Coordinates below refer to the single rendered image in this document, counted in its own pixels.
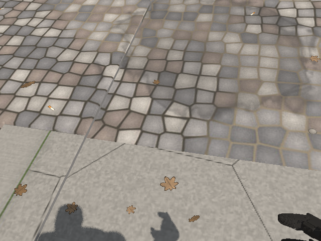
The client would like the robot right hand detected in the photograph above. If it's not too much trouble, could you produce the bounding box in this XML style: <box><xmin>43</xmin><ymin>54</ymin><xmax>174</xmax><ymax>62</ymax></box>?
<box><xmin>278</xmin><ymin>213</ymin><xmax>321</xmax><ymax>241</ymax></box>

